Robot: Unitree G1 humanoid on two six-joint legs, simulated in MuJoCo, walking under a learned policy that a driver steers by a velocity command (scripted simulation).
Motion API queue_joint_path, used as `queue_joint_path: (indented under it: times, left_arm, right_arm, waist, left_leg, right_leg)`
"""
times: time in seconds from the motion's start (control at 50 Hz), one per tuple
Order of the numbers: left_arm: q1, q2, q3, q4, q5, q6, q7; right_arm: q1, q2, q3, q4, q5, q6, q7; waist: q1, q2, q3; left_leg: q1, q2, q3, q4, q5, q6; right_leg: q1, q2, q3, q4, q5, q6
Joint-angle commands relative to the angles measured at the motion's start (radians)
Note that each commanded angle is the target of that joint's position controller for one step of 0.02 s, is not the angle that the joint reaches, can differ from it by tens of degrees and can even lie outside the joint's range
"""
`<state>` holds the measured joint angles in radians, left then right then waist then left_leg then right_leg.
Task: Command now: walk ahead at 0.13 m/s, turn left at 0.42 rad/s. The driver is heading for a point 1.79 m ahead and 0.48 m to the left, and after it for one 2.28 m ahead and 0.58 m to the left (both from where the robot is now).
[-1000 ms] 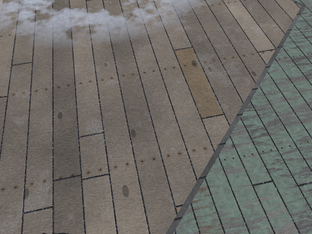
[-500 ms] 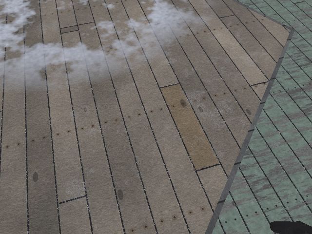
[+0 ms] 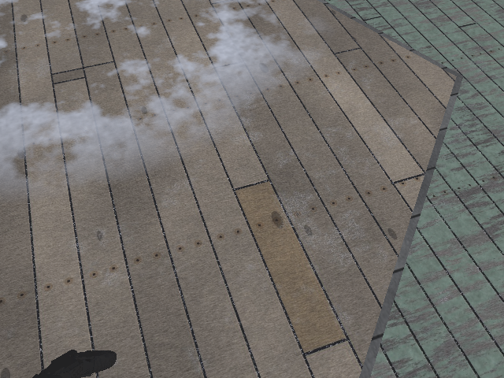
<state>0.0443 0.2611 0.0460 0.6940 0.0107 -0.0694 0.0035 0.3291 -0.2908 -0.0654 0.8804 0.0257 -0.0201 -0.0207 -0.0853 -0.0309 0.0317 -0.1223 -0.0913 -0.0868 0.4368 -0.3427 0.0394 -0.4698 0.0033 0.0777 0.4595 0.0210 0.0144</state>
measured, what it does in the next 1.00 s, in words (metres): steps on the spot, turning left: left foot, then right foot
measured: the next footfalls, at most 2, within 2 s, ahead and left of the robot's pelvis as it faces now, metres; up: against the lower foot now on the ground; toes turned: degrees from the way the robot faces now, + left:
left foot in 0.42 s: +0.07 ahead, +0.13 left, +0.00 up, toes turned +18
right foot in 0.86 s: +0.16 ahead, -0.08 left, +0.00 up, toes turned +25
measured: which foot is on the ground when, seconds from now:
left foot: down 0.00-0.02, up 0.04-0.40, down 0.42-1.00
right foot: down 0.00-0.42, up 0.44-0.84, down 0.86-1.00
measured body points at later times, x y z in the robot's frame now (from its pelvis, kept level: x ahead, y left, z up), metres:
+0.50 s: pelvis +0.04 +0.03 +0.00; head +0.07 +0.06 +0.45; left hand +0.10 +0.34 -0.12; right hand +0.24 -0.22 -0.09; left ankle +0.03 +0.12 -0.73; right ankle +0.11 -0.12 -0.69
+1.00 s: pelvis +0.07 +0.02 +0.00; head +0.09 +0.01 +0.45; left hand +0.08 +0.32 -0.11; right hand +0.31 -0.16 -0.11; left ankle +0.03 +0.12 -0.73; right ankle +0.12 -0.10 -0.73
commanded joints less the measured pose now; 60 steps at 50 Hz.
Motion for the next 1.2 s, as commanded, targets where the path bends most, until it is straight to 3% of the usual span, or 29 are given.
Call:
queue_joint_path:
  times: [0.02,0.04,0.06,0.08,0.1,0.16,0.24,0.3,0.38,0.4,0.42,0.44,0.46,0.48,0.5,0.54,0.56,0.62,0.68,0.74,0.8,0.84,0.86,0.88,0.9,0.92,0.94,1.02,1.2]
  left_arm:
    - [0.206,0.218,0.067,-0.022,0.031,-0.022,0.020]
    - [0.197,0.233,0.067,-0.031,0.029,-0.001,0.022]
    - [0.188,0.161,0.055,-0.039,0.007,0.018,0.019]
    - [0.146,0.120,0.041,-0.050,0.001,0.027,0.021]
    - [0.094,0.110,0.036,-0.047,0.002,0.036,0.024]
    - [0.014,0.131,0.040,-0.037,0.020,0.047,0.027]
    - [0.005,0.145,0.049,-0.016,0.011,0.046,0.037]
    - [0.004,0.176,0.059,-0.001,0.004,0.054,0.036]
    - [-0.004,0.200,0.067,0.022,-0.024,0.068,0.028]
    - [0.019,0.183,0.065,0.037,-0.031,0.072,0.027]
    - [0.066,0.145,0.058,0.060,-0.029,0.077,0.022]
    - [0.089,0.086,0.042,0.029,0.019,0.078,0.014]
    - [-0.042,0.125,0.055,-0.010,0.015,0.073,0.025]
    - [-0.054,0.149,0.064,-0.009,-0.005,0.074,0.032]
    - [-0.015,0.152,0.070,0.010,-0.010,0.078,0.039]
    - [0.024,0.151,0.076,0.042,0.007,0.084,0.053]
    - [0.041,0.146,0.076,0.044,-0.001,0.081,0.049]
    - [0.047,0.130,0.068,0.052,-0.015,0.073,0.042]
    - [0.020,0.106,0.053,0.048,-0.013,0.072,0.031]
    - [0.025,0.119,0.049,0.052,-0.019,0.071,0.021]
    - [0.043,0.123,0.047,0.059,-0.022,0.065,0.014]
    - [0.091,0.106,0.040,0.079,-0.014,0.054,0.006]
    - [0.106,0.132,0.042,0.083,0.001,0.049,0.006]
    - [0.122,0.202,0.053,0.078,0.013,0.048,0.011]
    - [0.070,0.195,0.049,0.091,0.008,0.051,0.008]
    - [0.033,0.131,0.033,0.077,0.003,0.049,0.002]
    - [0.025,0.119,0.028,0.080,0.005,0.045,-0.001]
    - [0.060,0.132,0.022,0.111,0.000,0.026,0.001]
    - [0.061,0.119,0.005,0.164,-0.004,0.039,0.008]
  right_arm:
    - [-0.080,-0.082,-0.012,-0.117,-0.021,-0.006,-0.008]
    - [0.117,-0.014,0.008,-0.104,-0.020,-0.011,-0.001]
    - [0.131,-0.125,-0.013,-0.079,-0.007,0.000,0.001]
    - [0.046,-0.169,-0.033,-0.092,0.003,0.019,-0.005]
    - [0.008,-0.160,-0.037,-0.099,0.002,0.040,-0.015]
    - [-0.001,-0.118,-0.037,-0.124,-0.006,0.083,-0.023]
    - [-0.051,-0.084,-0.028,-0.167,-0.014,0.081,-0.011]
    - [-0.086,-0.094,-0.027,-0.192,-0.014,0.079,0.006]
    - [-0.056,-0.111,-0.040,-0.195,-0.015,0.084,0.028]
    - [-0.027,-0.121,-0.048,-0.183,-0.019,0.085,0.027]
    - [0.000,-0.164,-0.062,-0.181,-0.023,0.085,0.020]
    - [-0.007,-0.284,-0.085,-0.212,-0.022,0.085,-0.002]
    - [-0.012,-0.289,-0.079,-0.239,-0.062,0.064,0.007]
    - [-0.054,-0.262,-0.072,-0.240,-0.068,0.041,0.012]
    - [-0.114,-0.237,-0.068,-0.246,-0.048,0.028,0.007]
    - [-0.169,-0.172,-0.045,-0.261,-0.018,0.028,-0.004]
    - [-0.163,-0.172,-0.040,-0.264,-0.026,0.027,-0.009]
    - [-0.141,-0.141,-0.030,-0.256,-0.029,0.026,-0.017]
    - [-0.130,-0.151,-0.030,-0.246,-0.031,0.031,-0.018]
    - [-0.147,-0.159,-0.028,-0.239,-0.037,0.036,-0.007]
    - [-0.165,-0.146,-0.019,-0.223,-0.031,0.040,0.003]
    - [-0.183,-0.123,-0.008,-0.209,-0.017,0.040,0.004]
    - [-0.156,-0.104,0.000,-0.200,-0.024,0.033,0.004]
    - [-0.120,-0.084,0.005,-0.199,-0.048,0.023,0.006]
    - [-0.087,-0.062,0.008,-0.193,-0.046,0.017,0.010]
    - [-0.123,-0.089,0.006,-0.183,-0.056,0.017,0.008]
    - [-0.160,-0.109,-0.002,-0.182,-0.050,0.021,0.006]
    - [-0.176,-0.096,-0.003,-0.173,-0.040,0.042,0.000]
    - [-0.144,-0.082,-0.006,-0.097,-0.038,0.030,-0.008]
  waist:
    - [0.137,-0.024,-0.242]
    - [0.060,-0.258,-0.376]
    - [0.083,-0.170,-0.394]
    - [0.094,-0.104,-0.281]
    - [0.081,-0.068,-0.215]
    - [0.050,-0.124,-0.102]
    - [0.065,-0.108,-0.129]
    - [0.076,-0.107,-0.148]
    - [0.043,-0.101,-0.138]
    - [0.035,-0.078,-0.136]
    - [0.037,0.038,-0.102]
    - [0.089,0.367,-0.077]
    - [0.009,0.306,-0.090]
    - [0.034,0.214,-0.076]
    - [0.070,0.176,-0.068]
    - [0.091,0.135,-0.085]
    - [0.101,0.179,-0.102]
    - [0.088,0.158,-0.129]
    - [0.064,0.167,-0.123]
    - [0.052,0.183,-0.097]
    - [0.057,0.175,-0.080]
    - [0.101,0.143,-0.078]
    - [0.095,0.108,-0.099]
    - [0.059,-0.015,-0.132]
    - [0.008,-0.137,-0.128]
    - [0.036,-0.115,-0.116]
    - [0.055,-0.092,-0.097]
    - [0.078,-0.043,-0.069]
    - [0.092,0.039,-0.044]
  left_leg:
    - [-0.174,0.101,-0.116,0.335,0.275,0.015]
    - [-0.408,-0.019,-0.035,0.593,-0.397,-0.040]
    - [-0.453,0.049,-0.043,0.713,-0.385,-0.063]
    - [-0.499,0.078,-0.020,0.772,-0.312,-0.085]
    - [-0.512,0.105,-0.001,0.776,-0.245,-0.104]
    - [-0.401,0.127,0.045,0.725,-0.121,-0.130]
    - [-0.338,0.156,0.070,0.543,-0.046,-0.115]
    - [-0.267,0.159,0.098,0.423,-0.008,-0.090]
    - [-0.143,0.127,0.152,0.186,0.080,-0.029]
    - [-0.073,0.104,0.153,0.104,0.130,0.001]
    - [0.002,0.155,0.035,-0.025,0.243,0.052]
    - [0.107,0.421,-0.340,-0.080,0.534,0.190]
    - [-0.014,0.474,-0.444,-0.139,0.474,0.311]
    - [-0.035,0.420,-0.360,-0.148,0.397,0.274]
    - [-0.039,0.368,-0.294,-0.137,0.348,0.213]
    - [-0.032,0.316,-0.237,-0.132,0.335,0.156]
    - [-0.047,0.318,-0.228,-0.124,0.400,0.173]
    - [0.024,0.290,-0.183,-0.098,0.472,0.170]
    - [0.037,0.293,-0.192,-0.088,0.455,0.174]
    - [-0.028,0.295,-0.214,-0.088,0.415,0.190]
    - [-0.045,0.291,-0.245,-0.062,0.438,0.189]
    - [-0.075,0.253,-0.230,-0.028,0.431,0.142]
    - [-0.111,0.222,-0.219,-0.016,0.363,0.095]
    - [-0.161,0.144,-0.147,0.065,0.230,0.043]
    - [-0.147,0.075,-0.059,0.049,0.079,0.000]
    - [-0.093,0.088,-0.050,0.031,0.097,-0.026]
    - [-0.095,0.085,-0.050,0.033,0.136,-0.024]
    - [-0.075,0.100,-0.074,0.019,0.255,-0.007]
    - [-0.069,0.104,-0.079,-0.007,0.289,-0.023]
  right_leg:
    - [0.470,-0.217,0.151,-0.037,0.471,-0.116]
    - [0.715,-0.466,0.396,0.019,0.720,-0.305]
    - [0.647,-0.462,0.438,-0.026,0.476,-0.318]
    - [0.560,-0.389,0.334,-0.055,0.304,-0.277]
    - [0.465,-0.337,0.259,-0.090,0.159,-0.246]
    - [0.207,-0.262,0.099,-0.194,-0.045,-0.234]
    - [0.219,-0.284,0.009,-0.204,-0.001,-0.254]
    - [0.236,-0.309,-0.025,-0.199,-0.002,-0.251]
    - [0.249,-0.314,-0.072,-0.120,-0.064,-0.189]
    - [0.214,-0.287,-0.106,-0.060,-0.131,-0.142]
    - [0.114,-0.223,-0.179,0.089,-0.257,-0.056]
    - [-0.158,-0.061,-0.274,0.406,-0.625,0.062]
    - [-0.217,0.004,-0.089,0.586,-0.695,0.057]
    - [-0.219,-0.017,-0.038,0.655,-0.608,0.036]
    - [-0.224,-0.028,-0.022,0.654,-0.514,0.025]
    - [-0.203,-0.033,-0.015,0.671,-0.413,0.032]
    - [-0.168,-0.022,-0.019,0.682,-0.384,0.042]
    - [-0.141,-0.022,-0.023,0.572,-0.340,0.062]
    - [-0.074,-0.032,-0.023,0.409,-0.334,0.072]
    - [0.037,-0.031,-0.037,0.299,-0.369,0.066]
    - [0.119,-0.024,-0.048,0.169,-0.366,0.051]
    - [0.252,-0.019,-0.060,-0.079,-0.153,0.025]
    - [0.350,-0.068,-0.009,-0.116,-0.019,0.003]
    - [0.428,-0.184,0.087,-0.077,0.204,-0.044]
    - [0.358,-0.218,0.116,-0.060,0.160,-0.127]
    - [0.300,-0.197,0.118,-0.086,0.016,-0.138]
    - [0.295,-0.157,0.084,-0.086,-0.065,-0.106]
    - [0.279,-0.104,0.031,-0.065,-0.112,-0.053]
    - [0.295,-0.070,0.004,-0.052,-0.139,-0.051]
Over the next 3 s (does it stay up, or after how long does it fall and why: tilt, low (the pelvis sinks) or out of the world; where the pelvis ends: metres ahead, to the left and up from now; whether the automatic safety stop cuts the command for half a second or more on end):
stays up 0.61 0.28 0.00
